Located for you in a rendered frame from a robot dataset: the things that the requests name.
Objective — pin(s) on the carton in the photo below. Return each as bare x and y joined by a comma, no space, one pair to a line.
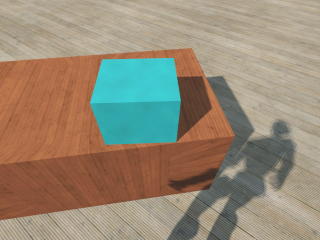
137,101

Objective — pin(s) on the pedestal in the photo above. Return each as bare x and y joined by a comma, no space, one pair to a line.
53,157

